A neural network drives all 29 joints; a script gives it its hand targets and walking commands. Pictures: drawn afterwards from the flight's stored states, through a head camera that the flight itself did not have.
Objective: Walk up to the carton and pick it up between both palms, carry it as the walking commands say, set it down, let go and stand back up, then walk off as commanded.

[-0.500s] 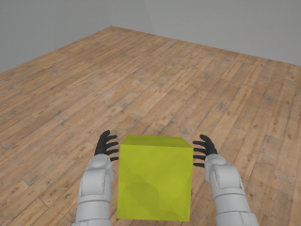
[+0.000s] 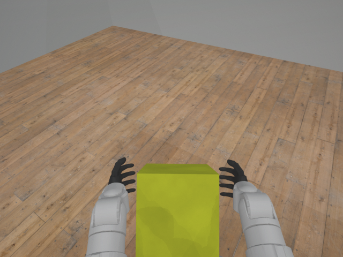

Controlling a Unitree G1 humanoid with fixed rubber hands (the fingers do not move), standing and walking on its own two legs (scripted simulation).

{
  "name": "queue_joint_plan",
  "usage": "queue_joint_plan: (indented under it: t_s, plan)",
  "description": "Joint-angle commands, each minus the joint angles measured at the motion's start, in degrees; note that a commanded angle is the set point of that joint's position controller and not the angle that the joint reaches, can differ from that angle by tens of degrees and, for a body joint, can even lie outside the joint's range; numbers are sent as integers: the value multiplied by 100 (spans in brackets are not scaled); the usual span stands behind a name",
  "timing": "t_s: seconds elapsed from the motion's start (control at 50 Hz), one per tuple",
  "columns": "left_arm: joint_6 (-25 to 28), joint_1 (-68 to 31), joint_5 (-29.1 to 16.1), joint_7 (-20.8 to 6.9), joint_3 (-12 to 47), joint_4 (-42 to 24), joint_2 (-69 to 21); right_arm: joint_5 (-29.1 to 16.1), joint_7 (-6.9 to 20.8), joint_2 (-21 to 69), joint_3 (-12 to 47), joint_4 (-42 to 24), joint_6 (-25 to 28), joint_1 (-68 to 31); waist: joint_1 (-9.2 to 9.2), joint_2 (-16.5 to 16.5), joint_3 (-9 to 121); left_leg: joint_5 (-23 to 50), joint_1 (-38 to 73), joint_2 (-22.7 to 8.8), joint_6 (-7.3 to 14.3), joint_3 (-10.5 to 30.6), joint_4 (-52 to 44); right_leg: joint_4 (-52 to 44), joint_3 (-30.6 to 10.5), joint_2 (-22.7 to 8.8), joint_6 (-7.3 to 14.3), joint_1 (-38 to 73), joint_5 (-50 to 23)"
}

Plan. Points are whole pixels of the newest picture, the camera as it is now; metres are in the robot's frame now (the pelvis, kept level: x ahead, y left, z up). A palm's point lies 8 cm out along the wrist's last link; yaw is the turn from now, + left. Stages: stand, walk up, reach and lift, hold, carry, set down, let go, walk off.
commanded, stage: carry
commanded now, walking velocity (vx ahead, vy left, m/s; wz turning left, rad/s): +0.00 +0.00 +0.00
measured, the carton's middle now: (176, 204) +0.32 +0.00 -0.12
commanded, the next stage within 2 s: hold in 1.94 s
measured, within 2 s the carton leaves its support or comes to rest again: neither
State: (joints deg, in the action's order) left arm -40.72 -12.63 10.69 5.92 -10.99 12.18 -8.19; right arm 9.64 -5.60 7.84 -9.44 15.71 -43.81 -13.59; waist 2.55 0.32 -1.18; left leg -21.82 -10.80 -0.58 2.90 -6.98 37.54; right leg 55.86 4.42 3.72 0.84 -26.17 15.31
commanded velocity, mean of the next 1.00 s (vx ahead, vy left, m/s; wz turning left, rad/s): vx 0.00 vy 0.00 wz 0.00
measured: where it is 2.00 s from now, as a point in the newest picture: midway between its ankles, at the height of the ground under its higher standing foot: outside the picture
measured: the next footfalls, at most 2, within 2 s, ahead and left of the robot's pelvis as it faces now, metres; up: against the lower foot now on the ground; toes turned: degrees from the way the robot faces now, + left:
right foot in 0.06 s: +0.04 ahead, -0.08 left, +0.00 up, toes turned +5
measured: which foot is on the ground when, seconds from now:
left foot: down 0.00-1.00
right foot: up 0.00-0.04, down 0.06-1.00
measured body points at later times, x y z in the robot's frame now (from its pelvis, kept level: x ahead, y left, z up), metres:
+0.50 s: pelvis -0.07 -0.03 +0.00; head -0.09 -0.06 +0.45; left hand +0.24 +0.11 +0.03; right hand +0.23 -0.20 +0.02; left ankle -0.02 +0.09 -0.72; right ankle +0.00 -0.08 -0.72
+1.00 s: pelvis -0.07 -0.01 +0.00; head -0.08 -0.02 +0.45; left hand +0.23 +0.14 +0.02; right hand +0.23 -0.17 +0.02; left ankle -0.03 +0.09 -0.72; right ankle +0.00 -0.08 -0.72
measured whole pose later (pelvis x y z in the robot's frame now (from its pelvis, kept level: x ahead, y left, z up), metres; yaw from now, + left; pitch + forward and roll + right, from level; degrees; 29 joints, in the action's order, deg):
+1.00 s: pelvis -0.07 -0.01 +0.00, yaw -1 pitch -2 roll +1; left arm -41.7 -12.7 11.1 4.9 -11.4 12.2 -8.2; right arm 9.6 -5.7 7.7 -8.9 12.9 -42.7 -14.1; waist 0.6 0.2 0.7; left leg -16.0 -19.0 -1.3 1.5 -7.0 36.6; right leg 35.2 4.3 2.3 4.7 -21.7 12.1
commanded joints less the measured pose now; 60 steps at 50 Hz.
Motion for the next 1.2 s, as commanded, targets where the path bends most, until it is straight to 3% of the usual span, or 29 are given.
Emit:
queue_joint_plan:
  t_s: [0.0,0.02,0.04,0.06,0.08,0.1,0.12,0.14,0.2,0.24,0.26,0.28,0.36,0.44,0.52,0.56,0.6,0.62,0.64,0.68,0.76,0.82,0.86,0.88,0.94,1.02,1.08,1.12,1.18]
  plan:
    - [277,-3193,-1115,-1876,3206,84,-5120,-1560,1820,5115,3829,-1409,728,-4783,-283,-449,1561,2250,-783,-1190,495,1102,-1203,-811,-766,-604,210,491,276]
    - [255,-2995,-1058,-1825,3253,250,-5117,-1487,1736,4985,3774,-1322,727,-4667,-280,-734,2082,4243,201,-1176,433,1040,-599,-1902,-571,-603,171,444,170]
    - [209,-2662,-992,-1770,3211,376,-5069,-1404,1677,4832,3718,-1268,674,-4544,-308,-800,2590,4777,670,-1138,245,891,-313,-2801,-380,-586,172,936,-438]
    - [184,-2279,-1021,-1727,3317,273,-5074,-1263,1602,4811,3617,-1089,594,-3732,-250,-651,3066,4261,670,-956,-47,700,-58,-3119,-651,-882,239,1625,-2735]
    - [172,-2151,-1169,-1720,3513,-107,-5146,-1298,1563,5009,3734,-1093,514,-3173,-177,-160,3247,2758,72,-719,-276,566,106,-2613,-1170,-1360,333,2271,-5009]
    - [206,-2302,-1315,-1753,3642,-437,-5177,-1302,1551,5163,3821,-1087,493,-2940,-119,369,3325,1444,-260,-552,-399,390,239,-2355,-1304,-1690,348,2470,-6565]
    - [194,-2413,-1505,-1790,3818,-671,-5263,-1336,1548,5290,3892,-1232,448,-2779,-122,862,3155,-43,-553,-240,-438,333,36,-2627,-1743,-1892,434,2220,-5977]
    - [224,-2646,-1555,-1836,3806,-624,-5249,-1355,1615,5243,3898,-1290,475,-3173,-158,969,2809,-312,-609,-160,-392,550,-104,-2999,-2132,-1949,564,1705,-4218]
    - [298,-3146,-1658,-1925,3866,-963,-5319,-1375,1686,5432,3891,-1314,544,-3407,-133,150,2364,612,-193,-343,-263,623,-423,-3307,-1782,-1583,381,901,-1874]
    - [221,-3343,-1681,-1936,3825,-954,-5271,-1381,1661,5469,3862,-1279,473,-3457,-147,300,2282,409,-223,-336,-174,595,-388,-3705,-1786,-1473,263,688,-750]
    - [137,-2958,-1546,-1907,3662,-591,-5190,-1296,1620,5327,3776,-1236,412,-3359,-160,516,2132,389,-389,-334,-174,590,-391,-3810,-1790,-1488,222,727,-629]
    - [119,-2854,-1464,-1891,3560,-549,-5095,-1330,1617,5301,3772,-1218,383,-3357,-176,511,2161,335,-330,-267,-152,531,-344,-3864,-1787,-1463,223,694,-397]
    - [146,-3079,-1479,-1889,3514,-708,-5054,-1443,1657,5436,3829,-1129,348,-3398,-215,689,2101,164,-493,-140,-145,493,-154,-4160,-1937,-1511,159,736,359]
    - [133,-3096,-1389,-1868,3473,-582,-5040,-1512,1729,5369,3781,-1075,367,-3429,-197,630,1886,23,-252,-16,-67,456,446,-4542,-2023,-1524,259,-76,1997]
    - [107,-2956,-1311,-1865,3459,-454,-5023,-1499,1743,5395,3711,-965,362,-3358,-181,726,1907,15,-165,-63,-17,432,96,-4429,-1726,-1433,227,32,1866]
    - [97,-2945,-1278,-1850,3475,-357,-5031,-1541,1755,5339,3717,-1023,404,-3582,-156,289,1832,-44,55,-46,50,408,-249,-4378,-1547,-1225,10,-163,1823]
    - [129,-3233,-1279,-1810,3586,-666,-5025,-1469,1778,5302,3536,-847,431,-3536,-128,-545,1772,-627,-372,-606,183,1100,-1298,-3640,-1238,-835,13,42,1378]
    - [121,-3273,-1291,-1803,3629,-703,-5004,-1455,1774,5243,3523,-821,425,-3550,-144,-743,1781,-928,-609,-874,199,1355,-1524,-3229,-1168,-766,65,210,1231]
    - [153,-3331,-1321,-1794,3620,-779,-5046,-1484,1768,5283,3600,-939,459,-3601,-177,-716,1833,-879,-912,-1039,190,1443,-1629,-2869,-1063,-692,125,530,937]
    - [142,-3356,-1317,-1767,3586,-670,-5014,-1451,1726,5196,3617,-974,455,-3692,-227,-535,1823,-676,-1106,-932,121,1249,-1494,-2964,-1122,-769,191,761,682]
    - [145,-3368,-1375,-1750,3626,-663,-4900,-1263,1644,5143,3446,-863,407,-3291,-187,149,1718,-385,-782,-430,-11,814,-837,-4006,-1752,-1110,209,268,1403]
    - [133,-3383,-1445,-1742,3764,-777,-4968,-1223,1627,5096,3390,-923,418,-3187,-144,-198,1801,-518,-646,-556,53,1012,-1108,-3695,-1495,-955,287,219,1221]
    - [177,-3459,-1476,-1753,3797,-838,-4923,-1220,1611,5032,3426,-1007,458,-3286,-167,-187,1836,-436,-664,-518,38,941,-1008,-3776,-1569,-992,218,253,1098]
    - [169,-3380,-1467,-1740,3731,-787,-4910,-1211,1591,5002,3442,-1067,450,-3267,-158,-1,1942,-279,-653,-508,39,936,-977,-3780,-1541,-1017,239,422,931]
    - [188,-3434,-1458,-1715,3796,-956,-4944,-1283,1595,5024,3493,-1154,483,-3413,-152,-298,2133,87,-458,-580,51,939,-946,-3574,-1435,-1012,236,557,452]
    - [196,-3524,-1542,-1682,3884,-1281,-4960,-1339,1590,5046,3613,-1326,469,-3305,-154,-246,2441,696,-286,-676,33,926,-917,-3331,-1284,-987,313,973,-336]
    - [162,-3454,-1572,-1676,3977,-1341,-5042,-1411,1593,5106,3731,-1459,453,-3335,-155,-360,2387,706,-226,-771,41,1007,-1022,-3212,-1205,-949,365,886,-273]
    - [111,-3151,-1472,-1662,3823,-1099,-4945,-1375,1586,4966,3681,-1476,418,-3246,-166,-216,2354,515,-330,-686,24,917,-954,-3356,-1344,-1028,353,881,-223]
    - [103,-3401,-1532,-1650,3898,-1440,-4936,-1307,1599,5054,3548,-1194,336,-2926,-144,-377,2379,570,-273,-729,13,982,-1026,-3242,-1267,-1012,388,839,-253]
